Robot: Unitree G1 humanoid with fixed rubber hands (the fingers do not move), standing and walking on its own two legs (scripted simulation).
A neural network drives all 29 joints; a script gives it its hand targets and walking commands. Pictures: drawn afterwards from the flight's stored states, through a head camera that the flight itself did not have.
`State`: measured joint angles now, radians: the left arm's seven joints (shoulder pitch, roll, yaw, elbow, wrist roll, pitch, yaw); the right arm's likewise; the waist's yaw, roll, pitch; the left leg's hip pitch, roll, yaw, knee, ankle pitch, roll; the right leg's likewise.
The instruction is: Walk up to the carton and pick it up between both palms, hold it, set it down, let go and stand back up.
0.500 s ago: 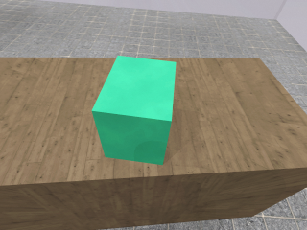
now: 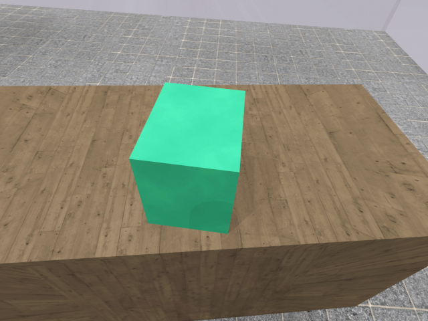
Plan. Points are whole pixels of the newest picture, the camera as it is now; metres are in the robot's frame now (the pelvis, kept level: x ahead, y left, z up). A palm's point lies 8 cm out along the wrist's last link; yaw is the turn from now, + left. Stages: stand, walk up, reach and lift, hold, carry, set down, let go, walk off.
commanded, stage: stand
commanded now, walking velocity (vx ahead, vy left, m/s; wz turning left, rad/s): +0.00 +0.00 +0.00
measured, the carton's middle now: (196, 157) +0.45 +0.04 +0.04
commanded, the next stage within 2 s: none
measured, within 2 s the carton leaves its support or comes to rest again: neither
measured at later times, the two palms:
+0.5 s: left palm out of the picture +0.06 +0.25 -0.11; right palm out of the picture +0.06 -0.26 -0.11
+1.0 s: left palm out of the picture +0.06 +0.25 -0.11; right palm out of the picture +0.05 -0.27 -0.11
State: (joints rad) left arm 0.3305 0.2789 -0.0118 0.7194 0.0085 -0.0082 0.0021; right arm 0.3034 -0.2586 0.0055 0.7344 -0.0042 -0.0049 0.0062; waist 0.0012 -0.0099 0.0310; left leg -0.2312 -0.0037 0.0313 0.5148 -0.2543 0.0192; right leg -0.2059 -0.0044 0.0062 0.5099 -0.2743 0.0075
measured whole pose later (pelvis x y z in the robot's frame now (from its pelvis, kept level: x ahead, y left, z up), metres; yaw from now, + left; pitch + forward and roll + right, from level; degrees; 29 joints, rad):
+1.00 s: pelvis +0.00 -0.01 +0.00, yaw +0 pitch -2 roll +0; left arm 0.33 0.27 0.00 0.80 0.00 0.00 0.01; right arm 0.35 -0.26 0.00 0.78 -0.01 0.00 -0.01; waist 0.00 -0.01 0.03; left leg -0.22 0.00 0.02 0.49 -0.24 0.00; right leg -0.20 0.00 0.00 0.49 -0.27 -0.01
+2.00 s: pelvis +0.00 -0.01 +0.00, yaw +0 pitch -2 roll +0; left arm 0.32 0.25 -0.01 0.91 0.00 0.00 0.02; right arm 0.35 -0.23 0.01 0.91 0.00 -0.01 -0.03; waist 0.00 -0.01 0.03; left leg -0.20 0.00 0.02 0.45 -0.22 0.01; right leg -0.17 0.00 0.00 0.45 -0.25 0.00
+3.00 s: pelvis +0.01 -0.01 +0.01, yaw +1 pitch -2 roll +0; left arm 0.33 0.22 -0.01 0.98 0.00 -0.01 0.04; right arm 0.35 -0.21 0.00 0.97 0.00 -0.01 -0.04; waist 0.00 0.00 0.03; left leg -0.18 0.00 0.01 0.43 -0.22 0.00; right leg -0.16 0.00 -0.01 0.43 -0.25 0.00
